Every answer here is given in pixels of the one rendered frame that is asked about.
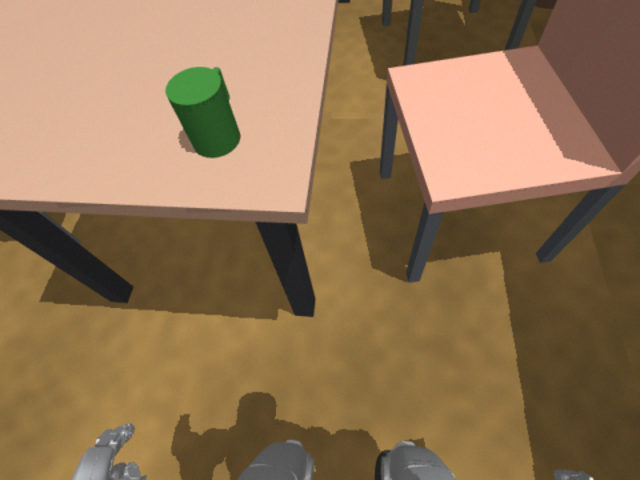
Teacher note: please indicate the left robot hand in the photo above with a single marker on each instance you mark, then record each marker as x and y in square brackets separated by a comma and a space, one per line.
[97, 461]

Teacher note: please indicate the mug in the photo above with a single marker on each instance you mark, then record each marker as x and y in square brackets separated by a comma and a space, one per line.
[200, 100]

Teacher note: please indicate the table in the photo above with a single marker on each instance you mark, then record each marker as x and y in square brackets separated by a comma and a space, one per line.
[86, 126]

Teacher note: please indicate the right robot foot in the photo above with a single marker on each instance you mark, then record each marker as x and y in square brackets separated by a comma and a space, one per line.
[378, 464]

